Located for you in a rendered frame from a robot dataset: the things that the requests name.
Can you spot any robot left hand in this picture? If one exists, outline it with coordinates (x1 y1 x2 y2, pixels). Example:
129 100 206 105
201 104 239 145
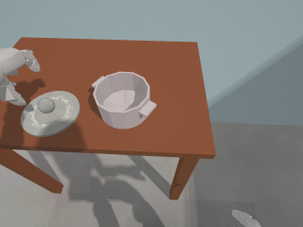
0 47 41 106

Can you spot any pot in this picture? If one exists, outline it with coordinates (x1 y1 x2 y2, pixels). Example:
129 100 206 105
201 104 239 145
92 71 157 130

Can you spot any table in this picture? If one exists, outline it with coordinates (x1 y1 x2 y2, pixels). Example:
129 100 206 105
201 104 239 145
0 37 216 201

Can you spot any robot right hand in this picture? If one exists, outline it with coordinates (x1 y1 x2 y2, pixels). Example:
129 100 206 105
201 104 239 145
232 209 260 227

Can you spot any lid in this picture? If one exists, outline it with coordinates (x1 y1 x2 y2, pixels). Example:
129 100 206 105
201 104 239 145
21 91 80 137

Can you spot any knob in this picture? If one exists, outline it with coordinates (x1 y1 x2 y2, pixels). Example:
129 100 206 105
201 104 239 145
37 97 55 114

